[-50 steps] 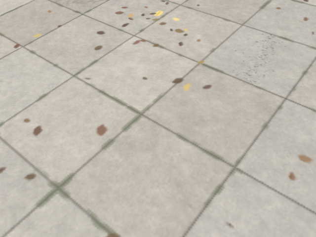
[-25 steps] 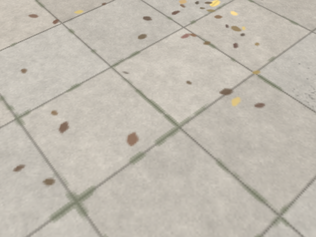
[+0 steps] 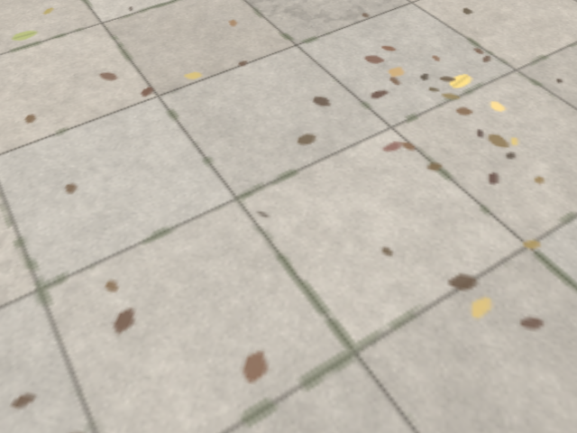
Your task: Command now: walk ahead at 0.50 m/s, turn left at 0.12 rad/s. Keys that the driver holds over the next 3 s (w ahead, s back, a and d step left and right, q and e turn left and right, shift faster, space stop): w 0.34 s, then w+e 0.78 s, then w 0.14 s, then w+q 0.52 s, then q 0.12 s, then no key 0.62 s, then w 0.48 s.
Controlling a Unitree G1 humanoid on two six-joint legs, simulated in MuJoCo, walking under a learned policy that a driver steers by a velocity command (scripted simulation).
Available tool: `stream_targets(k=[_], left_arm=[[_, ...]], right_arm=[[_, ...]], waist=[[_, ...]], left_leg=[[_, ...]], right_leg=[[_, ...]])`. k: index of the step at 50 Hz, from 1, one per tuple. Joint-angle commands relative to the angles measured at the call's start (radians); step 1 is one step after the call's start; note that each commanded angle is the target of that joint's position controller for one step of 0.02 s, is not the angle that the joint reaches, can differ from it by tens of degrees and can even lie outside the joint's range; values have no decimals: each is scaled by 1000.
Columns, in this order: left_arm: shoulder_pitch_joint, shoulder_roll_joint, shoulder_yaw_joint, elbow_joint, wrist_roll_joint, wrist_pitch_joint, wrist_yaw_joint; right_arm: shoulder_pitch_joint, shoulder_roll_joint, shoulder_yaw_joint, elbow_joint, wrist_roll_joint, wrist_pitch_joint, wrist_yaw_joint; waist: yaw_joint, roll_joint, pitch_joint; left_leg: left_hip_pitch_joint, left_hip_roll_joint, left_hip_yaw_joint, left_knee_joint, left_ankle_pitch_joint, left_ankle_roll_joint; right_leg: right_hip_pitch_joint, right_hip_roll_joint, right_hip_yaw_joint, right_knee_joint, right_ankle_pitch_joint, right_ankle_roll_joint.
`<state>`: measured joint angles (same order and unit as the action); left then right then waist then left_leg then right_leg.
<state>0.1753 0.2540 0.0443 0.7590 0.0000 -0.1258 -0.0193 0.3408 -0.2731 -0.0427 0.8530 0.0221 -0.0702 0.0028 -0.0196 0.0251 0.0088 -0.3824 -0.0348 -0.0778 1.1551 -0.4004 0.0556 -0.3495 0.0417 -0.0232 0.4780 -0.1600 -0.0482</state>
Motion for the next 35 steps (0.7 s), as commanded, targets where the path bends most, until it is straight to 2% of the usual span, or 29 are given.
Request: stream_targets(k=[1, 2, 4, 7, 10, 14, 17, 18, 19, 20, 21, 22, 23, 24, 25, 26, 28, 29, 32, 35], left_arm=[[69, 100, 23, -25, 8, 2, -6], [73, 102, 24, -19, 5, -1, -8], [94, 127, 32, -3, -1, -4, -6], [128, 152, 40, 19, -7, 6, 6], [177, 164, 42, 44, -17, 16, 13], [245, 173, 44, 83, -24, 33, 16], [239, 194, 51, 94, -25, 50, 24], [227, 200, 52, 93, -25, 55, 26], [217, 189, 45, 90, -23, 59, 26], [202, 152, 27, 64, -8, 57, 27], [320, 33, -9, 43, -7, 39, 24], [310, 94, 4, 65, -27, 21, 20], [226, 168, 28, 41, -51, 17, 19], [167, 164, 29, 26, -47, 20, 21], [137, 150, 32, 21, -35, 29, 26], [153, 138, 38, 27, -28, 46, 29], [187, 90, 33, 37, -30, 73, 28], [181, 83, 34, 30, -30, 81, 29], [121, 78, 38, 1, -23, 85, 28], [35, 61, 30, -27, -21, 76, 9]], right_arm=[[-57, -96, -29, -98, -13, -15, -1], [-38, -74, -26, -91, -12, -10, -1], [-59, -55, -20, -102, -17, -6, -3], [-163, -37, -12, -134, -22, -11, -1], [-266, -25, -5, -159, -16, -19, 8], [-375, -40, -6, -204, -4, -27, 26], [-369, -70, -16, -217, -4, -37, 39], [-316, -89, -27, -207, -7, -40, 37], [-184, -128, -49, -169, -10, -41, 30], [4, -194, -72, -131, -24, -41, 18], [105, -292, -96, -112, -38, -32, 12], [127, -206, -75, -106, -26, -25, 13], [58, -159, -57, -108, -19, -24, 11], [-15, -125, -46, -117, -19, -25, 11], [-79, -92, -37, -116, -23, -29, 15], [-120, -68, -30, -114, -30, -38, 18], [-146, -71, -37, -99, -35, -52, 21], [-148, -81, -42, -89, -37, -58, 20], [-126, -100, -51, -59, -41, -60, 6], [-116, -120, -54, -46, -37, -52, -5]], waist=[[26, -88, -8], [16, -104, -15], [12, -104, -12], [38, -88, 1], [75, -94, 19], [102, -99, 49], [68, -114, 34], [30, -119, 2], [-39, -103, -80], [-116, -52, -223], [-87, 194, -375], [-112, 208, -422], [-102, 139, -242], [-72, 85, -152], [-39, 60, -76], [-3, 84, -43], [29, 81, -18], [37, 66, -5], [33, 34, 18], [7, 24, 38]], left_leg=[[-295, 137, -18, -18, 93, -11], [-269, 140, -3, -46, 108, -18], [-284, 149, 15, -125, 162, -36], [-292, 150, 33, -323, 319, -52], [-232, 118, 61, -502, 459, -52], [-243, 97, 62, -600, 444, -32], [-190, 78, 70, -651, 342, 6], [-83, 53, 89, -676, 324, 22], [115, 34, 104, -701, 341, 48], [423, 162, -17, -651, 382, 105], [814, 428, -438, -691, 273, 247], [799, 467, -626, -806, 139, 272], [659, 431, -472, -833, 107, 219], [515, 388, -341, -863, 130, 182], [384, 347, -250, -909, 174, 163], [295, 314, -171, -950, 216, 144], [203, 297, -74, -1007, 302, 147], [191, 296, -29, -1022, 353, 149], [224, 288, 76, -1032, 459, 144], [248, 262, 175, -1036, 485, 117]], right_leg=[[245, -278, 356, -280, 43, -175], [219, -261, 313, -297, 99, -179], [205, -254, 249, -323, 201, -193], [214, -233, 170, -341, 264, -179], [213, -208, 113, -342, 232, -152], [315, -263, 136, -306, 215, -145], [395, -299, 149, -235, 320, -119], [386, -285, 143, -163, 452, -106], [344, -238, 114, -15, 558, -83], [165, -184, 78, 242, 408, -48], [-248, -24, 19, 632, -126, 25], [-367, -19, 153, 786, -421, 25], [-441, -70, 161, 832, -359, 18], [-424, -120, 131, 797, -270, 18], [-389, -147, 121, 741, -208, 23], [-330, -175, 129, 702, -160, 25], [-270, -185, 126, 684, -106, 34], [-283, -185, 132, 672, -72, 38], [-355, -181, 152, 567, 65, 49], [-336, -169, 103, 380, 216, 42]])
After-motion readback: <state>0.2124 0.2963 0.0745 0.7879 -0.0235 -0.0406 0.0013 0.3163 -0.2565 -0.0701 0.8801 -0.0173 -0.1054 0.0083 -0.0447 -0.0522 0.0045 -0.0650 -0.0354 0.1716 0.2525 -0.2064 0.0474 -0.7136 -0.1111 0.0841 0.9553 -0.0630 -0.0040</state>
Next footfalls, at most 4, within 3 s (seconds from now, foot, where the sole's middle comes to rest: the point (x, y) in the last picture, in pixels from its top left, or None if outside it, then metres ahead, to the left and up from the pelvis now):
0.40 left None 0.38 0.15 -0.77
0.94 right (357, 369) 0.64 -0.13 -0.77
1.44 left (315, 255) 0.98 -0.05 -0.77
1.94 right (394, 196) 1.19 -0.30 -0.77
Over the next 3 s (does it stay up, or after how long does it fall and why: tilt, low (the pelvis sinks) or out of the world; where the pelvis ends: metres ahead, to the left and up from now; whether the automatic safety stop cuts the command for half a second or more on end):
stays up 1.27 -0.20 0.01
